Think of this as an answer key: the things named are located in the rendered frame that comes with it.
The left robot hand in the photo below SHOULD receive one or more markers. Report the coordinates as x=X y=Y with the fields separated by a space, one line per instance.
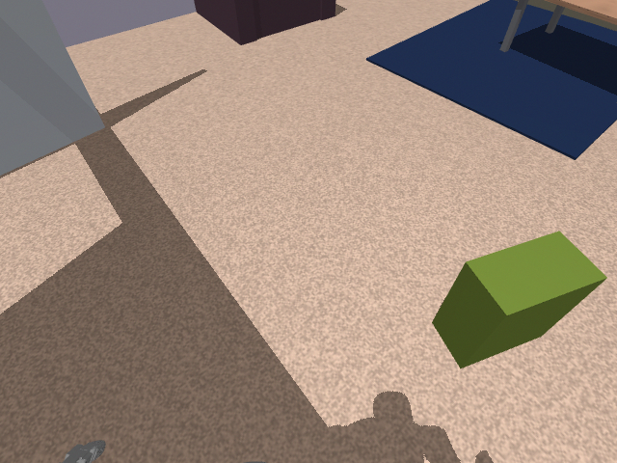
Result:
x=85 y=454

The coffee table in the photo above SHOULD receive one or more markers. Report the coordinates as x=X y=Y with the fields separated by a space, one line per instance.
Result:
x=602 y=9

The armchair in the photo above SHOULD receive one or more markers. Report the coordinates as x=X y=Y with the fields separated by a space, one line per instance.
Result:
x=246 y=21

